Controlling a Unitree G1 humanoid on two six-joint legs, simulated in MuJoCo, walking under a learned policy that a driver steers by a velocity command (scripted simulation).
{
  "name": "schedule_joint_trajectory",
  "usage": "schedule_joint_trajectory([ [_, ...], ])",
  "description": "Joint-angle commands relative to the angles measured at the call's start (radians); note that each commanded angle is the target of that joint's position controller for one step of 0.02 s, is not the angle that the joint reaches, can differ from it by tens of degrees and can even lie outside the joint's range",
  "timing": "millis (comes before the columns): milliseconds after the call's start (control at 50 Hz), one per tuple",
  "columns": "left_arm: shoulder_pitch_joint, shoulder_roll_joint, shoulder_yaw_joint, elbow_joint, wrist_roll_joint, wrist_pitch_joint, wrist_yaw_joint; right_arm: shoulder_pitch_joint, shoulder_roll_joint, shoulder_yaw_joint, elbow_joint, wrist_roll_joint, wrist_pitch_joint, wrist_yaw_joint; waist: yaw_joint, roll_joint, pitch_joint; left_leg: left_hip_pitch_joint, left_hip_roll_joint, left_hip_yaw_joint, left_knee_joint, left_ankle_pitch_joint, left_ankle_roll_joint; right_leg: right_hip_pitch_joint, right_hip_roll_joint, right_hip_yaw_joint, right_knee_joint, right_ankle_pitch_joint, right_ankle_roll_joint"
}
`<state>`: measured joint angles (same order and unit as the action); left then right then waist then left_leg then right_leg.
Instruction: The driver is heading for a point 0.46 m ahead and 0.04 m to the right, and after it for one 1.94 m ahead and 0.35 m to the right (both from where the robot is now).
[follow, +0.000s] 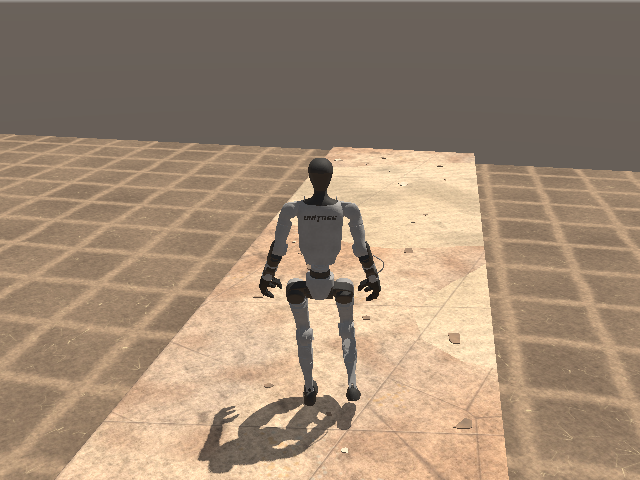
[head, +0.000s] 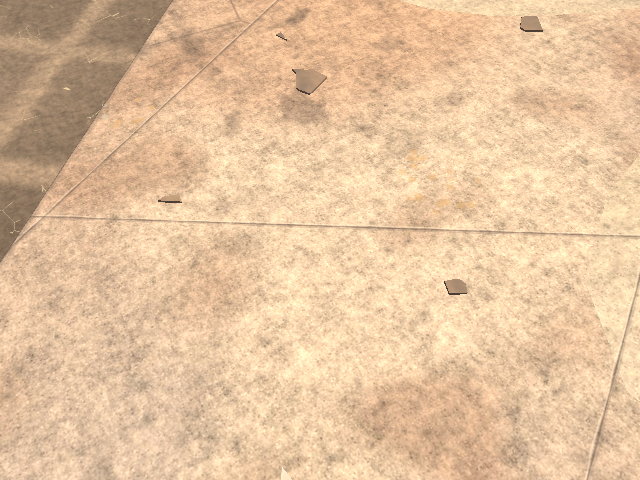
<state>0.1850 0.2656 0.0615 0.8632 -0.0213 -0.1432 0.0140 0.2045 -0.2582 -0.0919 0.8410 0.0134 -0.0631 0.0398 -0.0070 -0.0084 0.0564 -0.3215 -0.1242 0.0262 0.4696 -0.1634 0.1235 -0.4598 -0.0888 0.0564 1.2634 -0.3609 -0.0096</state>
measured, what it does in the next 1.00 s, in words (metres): walks ahead: right foot, then left foot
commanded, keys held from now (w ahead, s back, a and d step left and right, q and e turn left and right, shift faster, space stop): w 0.34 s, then e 0.66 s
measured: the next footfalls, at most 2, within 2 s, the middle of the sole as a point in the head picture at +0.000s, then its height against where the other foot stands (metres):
right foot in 0.36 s outside the picture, level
left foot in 0.84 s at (301, 461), level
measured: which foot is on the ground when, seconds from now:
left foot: down 0.00-0.38, up 0.40-0.82, down 0.84-1.00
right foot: up 0.00-0.34, down 0.36-0.84, up 0.86-1.00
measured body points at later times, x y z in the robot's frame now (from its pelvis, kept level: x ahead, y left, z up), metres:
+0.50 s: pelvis +0.29 -0.07 +0.00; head +0.33 -0.07 +0.45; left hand +0.40 +0.21 -0.10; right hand +0.39 -0.34 -0.12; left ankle +0.19 +0.06 -0.64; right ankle +0.36 -0.15 -0.73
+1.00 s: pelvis +0.39 -0.03 +0.01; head +0.43 -0.02 +0.46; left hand +0.59 +0.23 -0.10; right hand +0.50 -0.33 -0.08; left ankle +0.45 +0.08 -0.73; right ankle +0.34 -0.15 -0.65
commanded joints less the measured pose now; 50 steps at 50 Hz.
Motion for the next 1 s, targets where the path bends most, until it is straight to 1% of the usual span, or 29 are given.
schedule_joint_trajectory([
  [20,0.079,0.103,0.032,-0.058,0.023,0.017,0.003,-0.038,-0.101,-0.014,-0.084,0.002,-0.027,-0.017,0.056,-0.008,-0.087,0.102,0.282,-0.340,-0.259,0.229,0.196,-0.136,-0.065,0.019,-0.112,0.058,0.034],
  [80,-0.037,0.076,0.019,-0.104,0.038,0.029,0.008,0.030,-0.132,-0.020,-0.067,-0.002,-0.029,-0.040,0.018,0.035,-0.056,0.046,0.241,-0.241,-0.277,0.311,0.173,-0.154,-0.052,-0.023,-0.320,0.236,0.066],
  [140,-0.148,0.049,0.003,-0.129,0.030,0.022,-0.002,0.091,-0.127,-0.015,-0.049,0.005,-0.024,-0.045,-0.040,0.065,-0.050,0.061,0.197,-0.177,-0.259,0.244,0.114,-0.103,-0.007,-0.047,-0.581,0.462,0.052],
  [180,-0.213,0.050,-0.001,-0.146,0.018,0.017,-0.012,0.131,-0.133,-0.013,-0.035,0.005,-0.024,-0.043,-0.075,0.085,-0.037,0.093,0.220,-0.200,-0.260,0.158,0.104,-0.085,0.018,-0.057,-0.669,0.528,0.042],
  [240,-0.275,0.081,0.002,-0.177,0.012,0.008,-0.031,0.178,-0.137,-0.011,-0.016,0.005,-0.019,-0.044,-0.094,0.096,-0.018,0.234,0.287,-0.261,-0.201,0.165,0.102,-0.152,0.028,-0.043,-0.735,0.459,0.007],
  [300,-0.239,0.109,0.009,-0.185,0.012,-0.003,-0.045,0.185,-0.155,-0.016,-0.010,0.001,-0.005,-0.053,-0.056,0.120,-0.029,0.351,0.340,-0.300,-0.129,0.312,0.075,-0.130,0.048,-0.047,-0.776,0.321,-0.041],
  [320,-0.172,0.128,0.019,-0.170,0.013,-0.005,-0.045,0.163,-0.163,-0.017,-0.017,0.000,-0.001,-0.055,-0.013,0.129,-0.064,0.359,0.325,-0.283,-0.062,0.473,0.060,-0.034,0.074,-0.071,-0.797,0.297,-0.064],
  [340,-0.039,0.160,0.036,-0.132,0.016,-0.007,-0.041,0.140,-0.152,-0.010,-0.025,-0.003,0.001,-0.053,0.055,0.112,-0.151,0.330,0.273,-0.239,0.086,0.599,0.037,0.157,0.084,-0.081,-0.809,0.339,-0.097],
  [360,0.132,0.215,0.048,-0.103,0.036,-0.006,-0.037,0.119,-0.122,0.006,-0.051,-0.017,0.001,-0.054,0.123,0.045,-0.297,0.190,0.208,-0.179,0.352,0.471,-0.003,0.429,-0.054,0.058,-0.760,0.474,-0.165],
  [380,0.221,0.288,0.067,-0.077,0.051,0.005,-0.042,0.281,-0.039,0.028,-0.045,-0.007,-0.017,-0.050,0.071,-0.231,-0.441,-0.190,0.038,-0.102,0.757,-0.073,-0.100,0.808,-0.282,0.479,-0.793,0.516,-0.347],
  [400,0.232,0.209,0.047,-0.067,0.026,0.014,-0.051,0.287,-0.093,0.024,-0.031,-0.005,-0.030,-0.045,0.082,-0.250,-0.467,-0.327,0.036,-0.177,0.860,-0.430,-0.109,0.844,-0.314,0.676,-0.909,0.509,-0.366],
  [420,0.136,0.156,0.030,-0.089,0.012,0.021,-0.050,0.189,-0.151,0.010,-0.050,0.007,-0.032,-0.042,0.078,-0.150,-0.298,-0.398,0.099,-0.169,0.910,-0.383,-0.113,0.714,-0.274,0.522,-0.895,0.535,-0.312],
  [440,0.053,0.130,0.018,-0.113,0.015,0.032,-0.049,0.111,-0.148,0.013,-0.071,-0.001,-0.031,-0.045,0.058,-0.044,-0.205,-0.379,0.142,-0.131,0.873,-0.314,-0.120,0.551,-0.226,0.379,-0.896,0.661,-0.280],
  [460,0.010,0.108,0.009,-0.119,0.018,0.038,-0.051,0.065,-0.141,0.009,-0.082,-0.019,-0.026,-0.050,0.035,0.011,-0.137,-0.349,0.166,-0.109,0.801,-0.284,-0.128,0.417,-0.181,0.288,-0.913,0.780,-0.265],
  [480,0.000,0.104,0.005,-0.119,0.025,0.038,-0.050,0.066,-0.128,0.006,-0.094,-0.028,-0.018,-0.056,0.005,-0.003,-0.127,-0.289,0.189,-0.111,0.728,-0.254,-0.131,0.340,-0.150,0.241,-0.931,0.844,-0.251],
  [520,-0.005,0.138,0.016,-0.117,0.033,0.041,-0.045,0.094,-0.088,0.012,-0.101,-0.024,0.000,-0.068,-0.024,-0.058,-0.141,-0.219,0.178,-0.096,0.628,-0.225,-0.151,0.272,-0.109,0.183,-0.948,0.941,-0.254],
  [560,0.005,0.181,0.033,-0.118,0.030,0.053,-0.032,0.087,-0.082,0.013,-0.114,-0.021,0.010,-0.079,-0.032,-0.078,-0.169,-0.206,0.157,-0.086,0.525,-0.179,-0.171,0.257,-0.101,0.159,-0.947,0.978,-0.260],
  [640,0.026,0.198,0.044,-0.125,0.003,0.092,-0.007,-0.005,-0.086,0.013,-0.139,-0.019,0.032,-0.085,-0.009,-0.089,-0.193,-0.169,0.130,-0.100,0.357,-0.026,-0.191,0.233,-0.072,0.167,-0.938,0.762,-0.219],
  [700,0.046,0.197,0.047,-0.129,0.000,0.115,0.004,-0.093,-0.088,0.012,-0.166,-0.014,0.039,-0.083,0.018,-0.107,-0.162,-0.160,0.110,-0.116,0.251,-0.013,-0.195,0.228,-0.064,0.225,-0.930,0.549,-0.203],
  [760,0.047,0.196,0.051,-0.144,0.001,0.136,0.013,-0.127,-0.106,0.006,-0.183,-0.008,0.025,-0.074,0.024,-0.134,-0.143,-0.125,0.086,-0.129,0.143,-0.068,-0.190,0.253,-0.061,0.311,-0.889,0.450,-0.195],
  [800,0.003,0.186,0.049,-0.170,-0.005,0.147,0.019,-0.077,-0.117,-0.002,-0.172,-0.004,0.007,-0.066,-0.017,-0.143,-0.144,-0.032,0.084,-0.122,-0.023,-0.005,-0.169,0.262,-0.033,0.355,-0.830,0.434,-0.164],
  [820,-0.005,0.166,0.043,-0.184,-0.006,0.150,0.022,-0.043,-0.133,-0.008,-0.163,-0.008,-0.002,-0.065,-0.032,-0.128,-0.152,0.065,0.125,-0.128,-0.123,0.116,-0.146,0.230,0.004,0.348,-0.781,0.383,-0.126],
  [840,0.024,0.112,0.026,-0.201,0.009,0.150,0.022,-0.007,-0.194,-0.021,-0.167,-0.027,-0.002,-0.073,-0.015,-0.014,-0.214,0.227,0.309,-0.252,-0.109,0.289,-0.077,0.126,0.061,0.283,-0.627,0.173,-0.075],
  [860,0.132,0.066,0.016,-0.209,0.016,0.142,0.018,-0.034,-0.247,-0.031,-0.182,-0.048,0.015,-0.081,0.059,0.246,-0.221,0.359,0.513,-0.469,-0.075,0.619,0.083,-0.100,0.218,0.111,-0.430,-0.293,-0.014],
  [880,0.131,0.153,0.034,-0.212,0.020,0.133,0.013,0.008,-0.204,-0.027,-0.174,-0.048,0.021,-0.076,0.021,0.272,-0.248,0.344,0.597,-0.571,-0.094,0.649,0.185,-0.183,0.171,0.066,-0.208,-0.355,0.031],
  [900,0.116,0.210,0.055,-0.199,0.009,0.138,0.012,-0.016,-0.154,-0.013,-0.187,-0.042,0.020,-0.075,0.016,0.176,-0.222,0.313,0.535,-0.470,-0.088,0.592,0.166,-0.193,0.135,0.074,-0.097,-0.282,0.055],
  [920,0.110,0.212,0.062,-0.187,0.004,0.155,0.016,-0.062,-0.128,-0.005,-0.193,-0.035,0.024,-0.074,0.029,0.127,-0.191,0.274,0.461,-0.359,-0.083,0.523,0.116,-0.198,0.117,0.062,-0.058,-0.213,0.076],
  [960,0.096,0.176,0.057,-0.194,0.003,0.184,0.017,-0.110,-0.129,-0.001,-0.199,-0.026,0.035,-0.076,0.035,0.134,-0.146,0.185,0.400,-0.245,-0.108,0.445,0.088,-0.180,0.098,0.033,-0.030,-0.117,0.104],
  [1000,0.063,0.132,0.043,-0.227,-0.002,0.191,0.011,-0.102,-0.146,-0.007,-0.193,-0.033,0.046,-0.082,0.024,0.164,-0.126,0.156,0.367,-0.167,-0.140,0.400,0.091,-0.156,0.093,-0.016,-0.106,-0.058,0.113],
])
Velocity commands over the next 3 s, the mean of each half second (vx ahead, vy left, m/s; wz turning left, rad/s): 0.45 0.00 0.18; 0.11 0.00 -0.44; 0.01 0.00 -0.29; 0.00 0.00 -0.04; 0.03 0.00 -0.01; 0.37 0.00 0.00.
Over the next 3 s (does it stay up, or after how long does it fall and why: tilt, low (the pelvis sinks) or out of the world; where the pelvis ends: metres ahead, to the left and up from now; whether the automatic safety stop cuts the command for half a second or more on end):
stays up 0.56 -0.12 0.00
